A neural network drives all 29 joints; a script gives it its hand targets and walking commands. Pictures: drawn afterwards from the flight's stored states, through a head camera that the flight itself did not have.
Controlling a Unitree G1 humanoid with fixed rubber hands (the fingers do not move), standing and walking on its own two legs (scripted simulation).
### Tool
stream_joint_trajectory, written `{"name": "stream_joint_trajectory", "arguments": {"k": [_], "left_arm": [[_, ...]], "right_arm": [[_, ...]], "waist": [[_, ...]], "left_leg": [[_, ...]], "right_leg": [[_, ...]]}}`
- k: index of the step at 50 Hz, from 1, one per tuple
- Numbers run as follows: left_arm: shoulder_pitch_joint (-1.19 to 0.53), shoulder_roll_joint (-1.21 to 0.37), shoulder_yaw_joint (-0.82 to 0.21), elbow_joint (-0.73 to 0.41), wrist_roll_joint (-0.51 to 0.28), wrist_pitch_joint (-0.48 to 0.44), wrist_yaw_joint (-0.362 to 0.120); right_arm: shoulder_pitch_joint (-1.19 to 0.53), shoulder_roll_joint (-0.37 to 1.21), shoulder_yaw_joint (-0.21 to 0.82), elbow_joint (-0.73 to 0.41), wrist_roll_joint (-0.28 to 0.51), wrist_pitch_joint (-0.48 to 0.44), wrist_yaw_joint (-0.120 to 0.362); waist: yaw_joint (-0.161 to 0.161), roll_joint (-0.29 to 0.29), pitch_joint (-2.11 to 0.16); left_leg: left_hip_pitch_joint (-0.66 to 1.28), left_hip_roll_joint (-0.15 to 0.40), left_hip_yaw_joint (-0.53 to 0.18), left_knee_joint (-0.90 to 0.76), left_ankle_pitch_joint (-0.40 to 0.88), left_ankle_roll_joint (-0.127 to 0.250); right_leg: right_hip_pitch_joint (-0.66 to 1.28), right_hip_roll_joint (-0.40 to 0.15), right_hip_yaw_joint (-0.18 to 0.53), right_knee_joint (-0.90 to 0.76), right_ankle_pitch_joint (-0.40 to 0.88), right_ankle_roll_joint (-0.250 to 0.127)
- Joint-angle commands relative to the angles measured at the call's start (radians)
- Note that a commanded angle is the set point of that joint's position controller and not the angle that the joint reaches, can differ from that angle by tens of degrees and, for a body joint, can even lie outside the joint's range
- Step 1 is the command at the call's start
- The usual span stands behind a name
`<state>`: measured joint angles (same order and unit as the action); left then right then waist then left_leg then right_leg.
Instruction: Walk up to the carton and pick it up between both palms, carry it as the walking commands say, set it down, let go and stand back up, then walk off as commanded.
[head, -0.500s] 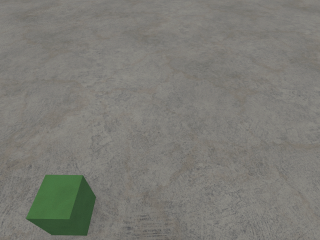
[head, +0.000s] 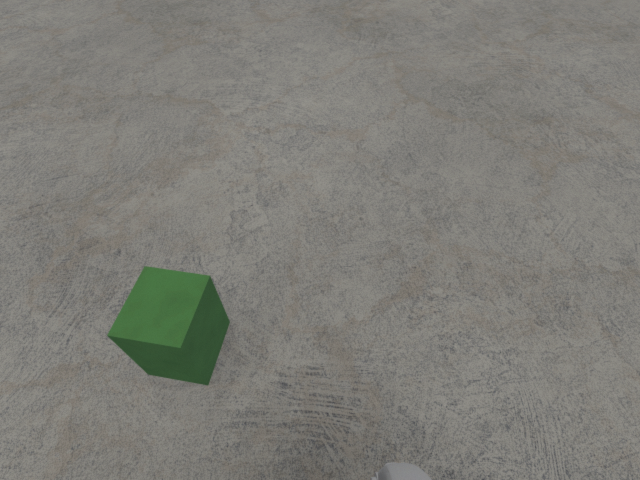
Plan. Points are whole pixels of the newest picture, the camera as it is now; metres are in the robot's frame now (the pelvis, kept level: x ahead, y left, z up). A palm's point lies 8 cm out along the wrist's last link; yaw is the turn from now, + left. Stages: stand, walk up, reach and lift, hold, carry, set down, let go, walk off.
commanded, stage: walk off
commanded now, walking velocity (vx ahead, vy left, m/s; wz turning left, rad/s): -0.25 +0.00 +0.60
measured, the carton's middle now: (177, 327) +0.63 +0.42 -0.62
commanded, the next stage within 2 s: none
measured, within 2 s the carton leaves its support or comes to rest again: neither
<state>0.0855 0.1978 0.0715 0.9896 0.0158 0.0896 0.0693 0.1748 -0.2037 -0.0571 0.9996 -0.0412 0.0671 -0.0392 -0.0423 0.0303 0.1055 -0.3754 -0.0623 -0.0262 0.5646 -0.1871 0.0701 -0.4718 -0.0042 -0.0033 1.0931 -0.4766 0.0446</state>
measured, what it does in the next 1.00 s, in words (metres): walks backwards, turning left: right foot, then left foot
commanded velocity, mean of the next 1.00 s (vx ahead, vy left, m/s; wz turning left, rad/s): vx -0.25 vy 0.00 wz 0.60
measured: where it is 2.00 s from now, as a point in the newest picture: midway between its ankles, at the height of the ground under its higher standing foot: outside the picture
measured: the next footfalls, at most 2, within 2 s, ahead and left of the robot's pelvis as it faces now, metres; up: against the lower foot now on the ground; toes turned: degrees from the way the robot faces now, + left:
right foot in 0.18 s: -0.06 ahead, -0.16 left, +0.00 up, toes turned +7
left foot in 0.56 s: -0.21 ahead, +0.09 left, +0.00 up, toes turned +24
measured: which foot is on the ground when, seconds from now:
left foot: down 0.00-0.18, up 0.20-0.54, down 0.56-0.98, up 1.00-1.00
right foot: up 0.00-0.16, down 0.18-0.56, up 0.58-0.98, down 1.00-1.00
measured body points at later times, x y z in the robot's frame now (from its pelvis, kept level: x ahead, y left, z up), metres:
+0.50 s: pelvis -0.13 -0.04 +0.00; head -0.09 -0.03 +0.45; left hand -0.13 +0.22 -0.14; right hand +0.00 -0.29 -0.14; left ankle -0.24 +0.07 -0.69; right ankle -0.10 -0.16 -0.73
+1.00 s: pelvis -0.26 -0.08 +0.00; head -0.20 -0.07 +0.45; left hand -0.34 +0.20 -0.12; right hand -0.03 -0.24 -0.15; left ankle -0.25 +0.07 -0.73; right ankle -0.22 -0.21 -0.74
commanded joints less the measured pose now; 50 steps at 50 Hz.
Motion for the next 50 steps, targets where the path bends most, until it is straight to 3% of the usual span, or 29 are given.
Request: {"name": "stream_joint_trajectory", "arguments": {"k": [1,2,6,7,8,9,10,12,14,16,18,22,25,27,28,29,30,31,32,33,34,35,37,41,46,47,48,49,50], "left_arm": [[0.093,0.067,0.016,-0.062,-0.023,-0.013,-0.001],[0.085,0.09,0.023,-0.058,-0.029,-0.014,0.002],[0.272,0.129,0.037,-0.034,-0.049,-0.034,0.006],[0.306,0.136,0.038,-0.02,-0.032,-0.047,0.014],[0.296,0.184,0.038,-0.041,-0.023,-0.045,0.01],[0.134,0.205,0.022,-0.096,-0.008,-0.033,0.015],[0.038,0.23,0.031,-0.151,0.011,-0.034,0.017],[-0.023,0.177,0.009,-0.168,0.019,-0.042,0.008],[-0.102,0.151,-0.001,-0.185,0.011,-0.05,0.008],[-0.038,0.209,0.009,-0.187,0.009,-0.05,-0.007],[0.112,0.202,0.011,-0.148,0.016,-0.053,-0.005],[0.171,0.226,0.024,-0.116,0.017,-0.059,-0.01],[0.18,0.269,0.048,-0.107,0.013,-0.06,-0.014],[0.151,0.266,0.054,-0.126,-0.002,-0.053,-0.033],[0.168,0.212,0.054,-0.156,-0.007,-0.049,-0.04],[0.054,0.164,0.044,-0.181,-0.017,-0.039,-0.03],[0.008,0.135,0.017,-0.193,-0.002,-0.035,-0.016],[0.027,0.114,0.015,-0.178,-0.002,-0.025,-0.014],[0.059,0.108,0.026,-0.152,-0.017,-0.026,-0.025],[0.061,0.152,0.027,-0.136,-0.012,-0.03,-0.033],[0.028,0.134,0.029,-0.163,-0.012,-0.033,-0.038],[0.052,0.116,0.024,-0.141,-0.006,-0.031,-0.034],[0.089,0.117,0.019,-0.128,-0.011,-0.041,-0.041],[0.079,0.114,0.016,-0.144,-0.027,-0.035,-0.022],[0.229,0.167,0.03,-0.102,-0.044,-0.03,-0.018],[0.27,0.154,0.029,-0.097,-0.038,-0.037,-0.012],[0.242,0.179,0.025,-0.108,-0.029,-0.047,-0.008],[0.21,0.304,0.05,-0.126,-0.015,-0.044,-0.005],[0.082,0.28,0.029,-0.169,-0.008,-0.044,-0.002]], "right_arm": [[0.012,-0.153,-0.042,-0.055,0.002,-0.006,0.0],[0.025,-0.192,-0.054,-0.06,0.003,-0.004,0.005],[-0.028,-0.223,-0.073,-0.068,0.031,0.007,0.018],[-0.021,-0.168,-0.066,-0.073,0.038,0.001,0.022],[-0.005,-0.092,-0.049,-0.089,0.043,0.0,0.025],[0.061,-0.076,-0.055,-0.083,0.037,-0.009,0.023],[0.021,-0.14,-0.074,-0.083,0.016,-0.004,0.015],[0.003,-0.174,-0.089,-0.092,0.005,0.009,0.032],[0.116,-0.16,-0.091,-0.061,0.014,0.016,0.045],[0.064,-0.148,-0.07,-0.082,0.029,0.017,0.055],[-0.02,-0.147,-0.072,-0.106,0.031,0.011,0.049],[-0.091,-0.126,-0.048,-0.145,0.046,0.021,0.062],[-0.025,-0.138,-0.055,-0.113,0.049,0.011,0.057],[0.085,-0.188,-0.057,-0.055,0.042,-0.002,0.055],[0.109,-0.304,-0.08,-0.066,0.028,-0.01,0.051],[0.13,-0.368,-0.087,-0.063,0.018,-0.013,0.043],[0.153,-0.377,-0.1,-0.064,0.008,-0.02,0.041],[0.069,-0.289,-0.08,-0.081,0.012,-0.018,0.029],[-0.029,-0.272,-0.073,-0.101,0.015,-0.009,0.027],[-0.08,-0.213,-0.047,-0.124,0.017,-0.009,0.021],[-0.029,-0.234,-0.053,-0.111,0.012,-0.013,0.011],[0.002,-0.199,-0.046,-0.105,0.015,-0.014,0.014],[-0.02,-0.212,-0.044,-0.113,0.021,-0.01,0.015],[0.033,-0.254,-0.053,-0.092,0.011,-0.011,0.025],[-0.024,-0.263,-0.055,-0.108,0.029,0.001,0.043],[-0.062,-0.267,-0.051,-0.112,0.04,0.001,0.043],[-0.048,-0.197,-0.045,-0.122,0.049,0.0,0.047],[-0.001,-0.121,-0.034,-0.139,0.054,-0.001,0.045],[-0.035,-0.176,-0.048,-0.14,0.012,-0.002,0.028]], "waist": [[0.024,0.095,-0.148],[0.002,0.085,-0.172],[0.075,0.193,-0.192],[0.076,0.081,-0.174],[0.072,-0.182,-0.173],[-0.002,-0.322,-0.089],[0.021,-0.18,-0.102],[-0.01,-0.151,-0.083],[-0.089,-0.144,-0.087],[-0.025,-0.268,-0.11],[0.057,-0.168,-0.097],[0.096,-0.28,-0.134],[0.077,-0.237,-0.15],[0.02,0.016,-0.137],[0.027,0.256,-0.095],[-0.026,0.239,-0.088],[-0.059,0.228,-0.122],[-0.017,0.197,-0.081],[0.027,0.194,-0.091],[0.039,0.188,-0.102],[0.025,0.215,-0.121],[0.002,0.149,-0.146],[0.024,0.092,-0.161],[-0.002,0.122,-0.158],[0.051,0.14,-0.212],[0.087,0.14,-0.178],[0.076,-0.009,-0.184],[0.036,-0.366,-0.151],[0.015,-0.24,-0.11]], "left_leg": [[0.122,0.295,-0.408,-0.277,0.254,0.1],[0.129,0.272,-0.394,-0.337,0.174,0.069],[0.108,0.207,-0.382,-0.357,0.071,-0.022],[-0.007,0.123,-0.293,-0.321,-0.061,-0.096],[-0.142,0.024,-0.187,-0.059,-0.258,-0.125],[-0.249,-0.078,-0.067,0.301,-0.422,-0.152],[-0.196,-0.026,-0.037,0.544,-0.4,-0.162],[-0.068,-0.016,-0.079,0.794,-0.317,-0.136],[-0.107,-0.016,-0.034,0.876,-0.245,-0.143],[-0.186,0.001,0.004,0.801,-0.281,-0.182],[-0.216,0.032,0.004,0.7,-0.297,-0.19],[-0.144,0.094,0.013,0.305,-0.392,-0.178],[0.044,0.066,0.097,0.037,-0.279,-0.143],[0.281,0.125,0.038,-0.235,0.193,-0.137],[0.378,0.372,-0.305,-0.277,0.545,-0.056],[0.314,0.475,-0.361,-0.199,0.882,0.077],[0.232,0.507,-0.371,-0.198,0.797,0.139],[0.151,0.453,-0.293,-0.232,0.576,0.138],[0.201,0.344,-0.184,-0.205,0.481,0.088],[0.183,0.286,-0.128,-0.161,0.609,0.06],[0.225,0.292,-0.163,-0.133,0.707,0.058],[0.24,0.298,-0.205,-0.133,0.735,0.073],[0.268,0.291,-0.199,-0.11,0.693,0.078],[0.272,0.346,-0.377,-0.175,0.596,0.103],[0.179,0.27,-0.448,-0.261,0.338,0.004],[0.112,0.251,-0.434,-0.209,0.292,-0.02],[0.02,0.164,-0.351,-0.106,0.125,-0.074],[-0.192,-0.043,-0.146,0.148,-0.26,-0.132],[-0.179,-0.006,-0.09,0.466,-0.404,-0.143]], "right_leg": [[0.091,-0.008,0.057,-0.196,0.01,0.022],[0.153,0.033,0.008,-0.256,0.007,0.017],[0.346,0.022,0.036,-0.637,0.09,-0.024],[0.463,0.01,0.018,-0.766,0.152,-0.03],[0.489,-0.241,0.28,-0.869,0.072,-0.088],[0.354,-0.412,0.385,-0.815,0.401,-0.183],[0.198,-0.476,0.275,-0.847,0.558,-0.287],[-0.008,-0.34,0.133,-0.827,0.528,-0.223],[0.085,-0.243,0.0,-0.718,0.737,-0.189],[0.251,-0.244,-0.012,-0.687,0.848,-0.221],[0.369,-0.272,0.02,-0.664,0.879,-0.235],[0.542,-0.327,0.061,-0.61,0.859,-0.226],[0.483,-0.344,0.029,-0.554,0.919,-0.191],[0.269,-0.27,-0.115,-0.38,0.644,-0.088],[-0.001,-0.118,-0.18,-0.198,0.162,-0.01],[-0.079,-0.046,-0.099,-0.003,-0.179,0.013],[-0.069,-0.081,-0.002,0.092,-0.188,0.009],[-0.049,-0.112,0.047,0.13,-0.116,-0.006],[-0.04,-0.105,0.003,0.095,-0.012,0.001],[-0.008,-0.085,-0.016,0.073,0.029,-0.002],[-0.023,-0.077,-0.01,0.039,0.023,0.002],[0.007,-0.054,-0.011,0.007,0.024,0.002],[-0.002,-0.044,-0.014,-0.054,0.025,0.024],[0.058,-0.017,0.005,-0.217,-0.015,0.032],[0.322,0.034,0.01,-0.507,0.053,-0.011],[0.367,0.018,-0.001,-0.674,0.157,-0.012],[0.427,-0.119,0.107,-0.776,0.181,-0.046],[0.466,-0.406,0.399,-0.846,0.372,-0.142],[0.324,-0.452,0.295,-0.788,0.694,-0.219]]}}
